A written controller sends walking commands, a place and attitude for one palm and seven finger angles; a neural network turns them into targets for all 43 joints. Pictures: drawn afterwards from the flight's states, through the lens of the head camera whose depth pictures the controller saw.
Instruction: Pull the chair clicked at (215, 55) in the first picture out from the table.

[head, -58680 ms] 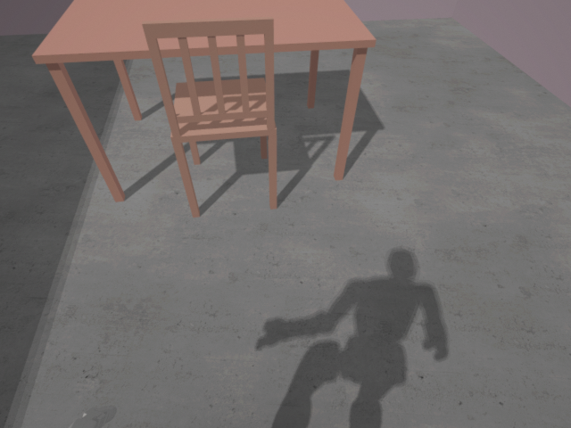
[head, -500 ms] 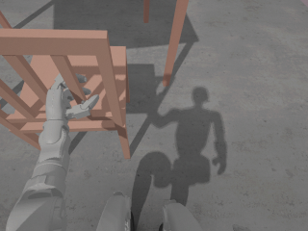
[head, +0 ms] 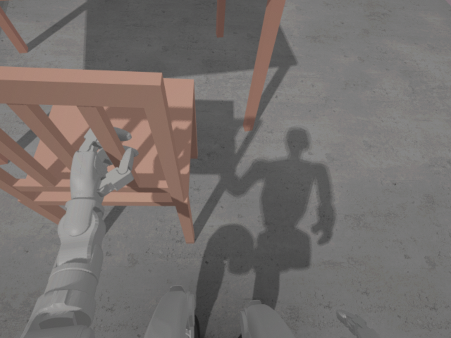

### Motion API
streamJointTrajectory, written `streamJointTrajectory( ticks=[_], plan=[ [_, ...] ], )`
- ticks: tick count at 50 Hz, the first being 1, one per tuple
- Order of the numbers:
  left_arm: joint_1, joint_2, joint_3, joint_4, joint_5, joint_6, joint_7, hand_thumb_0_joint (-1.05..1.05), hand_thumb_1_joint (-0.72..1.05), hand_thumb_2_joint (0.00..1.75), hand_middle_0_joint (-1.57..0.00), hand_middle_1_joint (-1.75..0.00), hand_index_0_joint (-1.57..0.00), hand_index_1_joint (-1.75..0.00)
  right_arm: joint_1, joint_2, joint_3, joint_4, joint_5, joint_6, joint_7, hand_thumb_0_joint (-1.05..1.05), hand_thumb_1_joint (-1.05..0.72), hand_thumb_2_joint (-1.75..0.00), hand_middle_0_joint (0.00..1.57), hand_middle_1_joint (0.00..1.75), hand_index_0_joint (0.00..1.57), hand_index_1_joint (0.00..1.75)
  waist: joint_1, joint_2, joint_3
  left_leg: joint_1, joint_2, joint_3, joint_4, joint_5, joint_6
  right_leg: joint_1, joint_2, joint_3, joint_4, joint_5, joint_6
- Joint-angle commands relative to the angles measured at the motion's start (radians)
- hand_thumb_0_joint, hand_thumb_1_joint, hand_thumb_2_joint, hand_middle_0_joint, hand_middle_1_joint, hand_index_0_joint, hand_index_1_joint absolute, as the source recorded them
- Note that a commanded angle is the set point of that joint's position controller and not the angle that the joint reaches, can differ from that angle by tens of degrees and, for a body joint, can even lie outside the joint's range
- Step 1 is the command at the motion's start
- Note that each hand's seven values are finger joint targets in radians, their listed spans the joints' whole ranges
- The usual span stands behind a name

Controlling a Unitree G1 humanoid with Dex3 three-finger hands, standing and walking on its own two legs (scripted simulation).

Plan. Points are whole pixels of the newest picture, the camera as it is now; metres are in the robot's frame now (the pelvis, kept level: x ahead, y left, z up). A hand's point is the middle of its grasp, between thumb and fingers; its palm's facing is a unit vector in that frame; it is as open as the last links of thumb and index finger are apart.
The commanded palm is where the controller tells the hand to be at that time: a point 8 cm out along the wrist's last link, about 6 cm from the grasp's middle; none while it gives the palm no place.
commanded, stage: hook a spindle and tug to test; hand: left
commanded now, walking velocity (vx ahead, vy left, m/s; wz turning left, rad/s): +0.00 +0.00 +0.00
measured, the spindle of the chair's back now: (64, 151) +0.43 +0.28 +0.02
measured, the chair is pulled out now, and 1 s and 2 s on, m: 0.31 0.39 0.46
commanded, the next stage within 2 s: step backward, pulling the chair out in 0.24 s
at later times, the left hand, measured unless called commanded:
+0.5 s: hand (124, 176) +0.38 +0.17 +0.03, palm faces +0.11 -0.99 -0.11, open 5.7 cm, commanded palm +0.36 +0.22 +0.03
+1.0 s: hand (132, 210) +0.32 +0.15 +0.04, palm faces +0.05 -0.99 -0.11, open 5.3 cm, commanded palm +0.30 +0.20 +0.04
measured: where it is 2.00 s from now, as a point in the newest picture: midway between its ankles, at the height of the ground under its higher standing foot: outside the picture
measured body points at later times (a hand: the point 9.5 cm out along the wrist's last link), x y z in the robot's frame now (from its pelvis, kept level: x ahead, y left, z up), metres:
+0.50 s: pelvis +0.00 +0.01 +0.05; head +0.10 +0.01 +0.49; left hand +0.37 +0.22 +0.04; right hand +0.10 -0.23 -0.07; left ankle +0.03 +0.09 -0.63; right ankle -0.04 -0.11 -0.63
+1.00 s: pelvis -0.04 +0.01 +0.10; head +0.06 +0.01 +0.53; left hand +0.31 +0.20 +0.05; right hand +0.04 -0.25 -0.03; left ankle +0.04 +0.09 -0.63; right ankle -0.04 -0.11 -0.63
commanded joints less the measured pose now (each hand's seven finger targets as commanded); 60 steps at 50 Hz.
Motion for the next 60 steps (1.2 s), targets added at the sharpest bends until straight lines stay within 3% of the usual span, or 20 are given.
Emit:
streamJointTrajectory(
  ticks=[1, 5, 10, 16, 17, 18, 19, 21, 23, 25, 28, 32, 35, 37, 40, 45, 47, 52, 56, 60],
  plan=[
    [-0.124, 0.121, 0.006, -0.233, -0.006, -0.069, -0.014, 0.00, 0.90, 0.90, -0.50, -1.45, -0.50, -1.45, 0.085, -0.161, -0.063, -0.096, 0.001, -0.025, -0.010, 0.00, -0.90, -0.90, 0.20, 0.30, 0.20, 0.30, 0.020, 0.066, -0.447, 0.545, 0.003, -0.092, -0.095, 0.550, -0.034, 0.070, -0.016, 0.005, -0.126, 0.564, -0.003],
    [-0.061, 0.093, -0.014, -0.264, -0.009, -0.055, -0.006, 0.00, 0.90, 0.90, -0.50, -1.45, -0.50, -1.45, 0.075, -0.159, -0.064, -0.107, 0.003, -0.025, -0.009, 0.00, -0.90, -0.90, 0.20, 0.30, 0.20, 0.30, 0.032, 0.042, -0.449, 0.567, 0.007, -0.103, -0.111, 0.536, -0.039, 0.066, -0.013, -0.007, -0.135, 0.523, -0.002],
    [-0.107, 0.081, -0.037, -0.259, 0.005, -0.055, 0.006, 0.00, 0.90, 0.90, -0.50, -1.45, -0.50, -1.45, 0.061, -0.159, -0.061, -0.104, 0.003, -0.025, -0.013, 0.00, -0.90, -0.90, 0.20, 0.30, 0.20, 0.30, 0.012, 0.025, -0.397, 0.529, 0.004, -0.105, -0.107, 0.465, -0.034, 0.029, -0.015, -0.007, -0.137, 0.467, -0.001],
    [-0.170, 0.082, -0.042, -0.259, 0.017, -0.072, 0.016, 0.00, 0.90, 0.90, -0.50, -1.45, -0.50, -1.45, 0.061, -0.162, -0.061, -0.093, -0.001, -0.031, -0.020, 0.00, -0.90, -0.90, 0.20, 0.30, 0.20, 0.30, 0.009, 0.062, -0.415, 0.563, 0.007, -0.121, -0.104, 0.458, -0.041, -0.016, -0.014, -0.012, -0.127, 0.420, -0.008],
    [-0.227, 0.050, -0.087, -0.298, 0.021, -0.074, 0.019, 0.00, 0.90, 0.90, -0.50, -1.45, -0.50, -1.45, 0.056, -0.158, -0.062, -0.092, 0.001, -0.032, -0.020, 0.00, -0.90, -0.90, 0.20, 0.30, 0.20, 0.30, -0.003, 0.087, -0.436, 0.602, 0.010, -0.126, -0.110, 0.462, -0.044, -0.028, -0.017, -0.013, -0.133, 0.413, -0.007],
    [-0.424, 0.410, 0.074, -0.485, 0.128, 0.029, 0.133, 0.00, 0.90, 0.90, -0.50, -1.45, -0.50, -1.45, 0.112, -0.152, -0.049, -0.165, 0.053, 0.029, -0.058, 0.00, -0.90, -0.90, 0.20, 0.30, 0.20, 0.30, 0.063, 0.211, -0.709, 0.957, 0.026, -0.118, -0.317, 0.473, -0.025, 0.376, -0.077, 0.072, -0.287, 0.489, -0.008],
    [-0.411, 0.299, 0.008, -0.494, 0.125, 0.093, 0.174, 0.00, 0.90, 0.90, -0.50, -1.45, -0.50, -1.45, 0.103, -0.127, -0.044, -0.185, 0.059, 0.033, -0.085, 0.00, -0.90, -0.90, 0.20, 0.30, 0.20, 0.30, 0.038, 0.260, -0.652, 1.019, 0.006, -0.115, -0.343, 0.532, -0.025, 0.383, -0.067, 0.057, -0.345, 0.589, -0.005],
    [-0.258, 0.214, -0.031, -0.410, 0.123, 0.177, 0.205, 0.00, 0.90, 0.90, -0.50, -1.45, -0.50, -1.45, 0.089, -0.132, -0.032, -0.185, 0.061, 0.038, -0.110, 0.00, -0.90, -0.90, 0.20, 0.30, 0.20, 0.30, 0.035, 0.189, -0.572, 0.988, 0.024, -0.139, -0.375, 0.630, -0.020, 0.370, -0.069, 0.051, -0.358, 0.666, 0.005],
    [-0.143, 0.120, -0.106, -0.183, 0.131, 0.254, 0.215, 0.00, 0.90, 0.90, -0.50, -1.45, -0.50, -1.45, 0.073, -0.129, -0.019, -0.147, 0.062, 0.067, -0.127, 0.00, -0.90, -0.90, 0.20, 0.30, 0.20, 0.30, 0.029, 0.053, -0.355, 0.808, 0.049, -0.143, -0.423, 0.561, 0.006, 0.414, -0.077, 0.059, -0.420, 0.655, 0.037],
    [-0.186, 0.108, -0.132, -0.059, 0.131, 0.287, 0.220, 0.00, 0.90, 0.90, -0.50, -1.45, -0.50, -1.45, 0.063, -0.141, -0.015, -0.123, 0.067, 0.074, -0.137, 0.00, -0.90, -0.90, 0.20, 0.30, 0.20, 0.30, 0.025, -0.046, -0.237, 0.693, 0.066, -0.134, -0.473, 0.468, 0.019, 0.503, -0.104, 0.087, -0.492, 0.664, 0.069],
    [-0.315, 0.139, -0.113, 0.019, 0.145, 0.245, 0.230, 0.00, 0.90, 0.90, -0.50, -1.45, -0.50, -1.45, 0.086, -0.151, -0.021, -0.086, 0.058, 0.062, -0.154, 0.00, -0.90, -0.90, 0.20, 0.30, 0.20, 0.30, 0.028, 0.046, -0.253, 0.849, 0.086, -0.133, -0.517, 0.687, 0.014, 0.529, -0.112, 0.078, -0.520, 0.762, 0.069],
    [-0.335, 0.096, -0.147, 0.109, 0.150, 0.212, 0.213, 0.00, 0.90, 0.90, -0.50, -1.45, -0.50, -1.45, 0.087, -0.139, -0.031, -0.058, 0.044, 0.056, -0.152, 0.00, -0.90, -0.90, 0.20, 0.30, 0.20, 0.30, 0.031, 0.194, -0.246, 1.027, 0.143, -0.204, -0.577, 0.903, 0.026, 0.477, -0.091, 0.057, -0.504, 0.555, 0.046],
    [-0.332, 0.083, -0.158, 0.123, 0.139, 0.194, 0.200, 0.00, 0.90, 0.90, -0.50, -1.45, -0.50, -1.45, 0.056, -0.133, -0.037, -0.060, 0.034, 0.048, -0.143, 0.00, -0.90, -0.90, 0.20, 0.30, 0.20, 0.30, 0.040, 0.261, -0.208, 1.054, 0.185, -0.255, -0.655, 0.842, 0.039, 0.456, -0.081, 0.048, -0.485, 0.288, 0.025],
    [-0.294, 0.085, -0.152, 0.117, 0.136, 0.190, 0.196, 0.00, 0.90, 0.90, -0.50, -1.45, -0.50, -1.45, 0.041, -0.132, -0.038, -0.067, 0.030, 0.040, -0.137, 0.00, -0.90, -0.90, 0.20, 0.30, 0.20, 0.30, 0.049, 0.280, -0.203, 1.055, 0.192, -0.267, -0.687, 0.801, 0.042, 0.481, -0.081, 0.048, -0.490, 0.247, 0.017],
    [-0.246, 0.086, -0.147, 0.081, 0.130, 0.180, 0.188, 0.00, 0.90, 0.90, -0.50, -1.45, -0.50, -1.45, 0.028, -0.135, -0.037, -0.072, 0.027, 0.027, -0.136, 0.00, -0.90, -0.90, 0.20, 0.30, 0.20, 0.30, 0.055, 0.228, -0.201, 1.029, 0.198, -0.260, -0.695, 0.786, 0.043, 0.549, -0.088, 0.050, -0.542, 0.323, 0.013],
    [-0.201, 0.084, -0.143, 0.024, 0.128, 0.167, 0.178, 0.00, 0.90, 0.90, -0.50, -1.45, -0.50, -1.45, 0.023, -0.134, -0.046, -0.083, 0.043, 0.016, -0.148, 0.00, -0.90, -0.90, 0.20, 0.30, 0.20, 0.30, 0.045, 0.027, -0.270, 0.975, 0.162, -0.169, -0.638, 0.752, 0.013, 0.719, -0.116, 0.086, -0.668, 0.702, 0.018],
    [-0.213, 0.098, -0.143, 0.042, 0.133, 0.170, 0.185, 0.00, 0.90, 0.90, -0.50, -1.45, -0.50, -1.45, 0.030, -0.139, -0.051, -0.070, 0.045, 0.013, -0.155, 0.00, -0.90, -0.90, 0.20, 0.30, 0.20, 0.30, 0.038, 0.036, -0.273, 0.972, 0.153, -0.147, -0.643, 0.723, 0.000, 0.734, -0.141, 0.106, -0.665, 0.763, 0.018],
    [-0.297, 0.105, -0.166, 0.093, 0.143, 0.168, 0.201, 0.00, 0.90, 0.90, -0.50, -1.45, -0.50, -1.45, 0.022, -0.136, -0.046, -0.026, 0.045, -0.004, -0.164, 0.00, -0.90, -0.90, 0.20, 0.30, 0.20, 0.30, 0.037, 0.155, -0.213, 0.991, 0.155, -0.152, -0.689, 0.620, 0.010, 0.669, -0.133, 0.095, -0.670, 0.566, 0.036],
    [-0.346, 0.124, -0.168, 0.148, 0.137, 0.157, 0.208, 0.00, 0.90, 0.90, -0.50, -1.45, -0.50, -1.45, 0.011, -0.142, -0.044, -0.006, 0.050, -0.031, -0.177, 0.00, -0.90, -0.90, 0.20, 0.30, 0.20, 0.30, 0.041, 0.105, -0.132, 0.920, 0.137, -0.168, -0.729, 0.386, 0.015, 0.656, -0.139, 0.113, -0.715, 0.403, 0.031],
    [-0.360, 0.075, -0.212, 0.192, 0.129, 0.149, 0.207, 0.00, 0.90, 0.90, -0.50, -1.45, -0.50, -1.45, 0.000, -0.134, -0.040, 0.005, 0.055, -0.064, -0.181, 0.00, -0.90, -0.90, 0.20, 0.30, 0.20, 0.30, 0.038, 0.039, -0.078, 0.908, 0.117, -0.164, -0.738, 0.222, 0.002, 0.633, -0.166, 0.146, -0.783, 0.273, 0.014]
  ],
)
